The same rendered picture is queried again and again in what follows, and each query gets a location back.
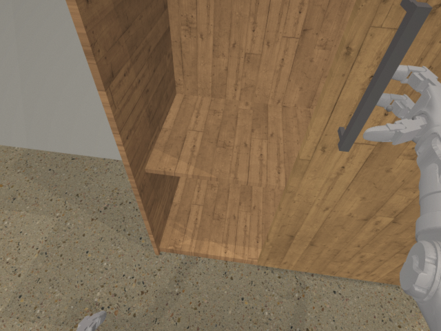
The robot right hand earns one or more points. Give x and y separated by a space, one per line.
427 108

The wardrobe door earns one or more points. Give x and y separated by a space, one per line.
353 214

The right robot upper arm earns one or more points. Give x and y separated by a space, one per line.
420 277

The right robot forearm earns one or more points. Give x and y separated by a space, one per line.
428 150

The handle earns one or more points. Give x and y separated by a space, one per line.
417 12

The robot left hand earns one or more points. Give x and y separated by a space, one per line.
91 323

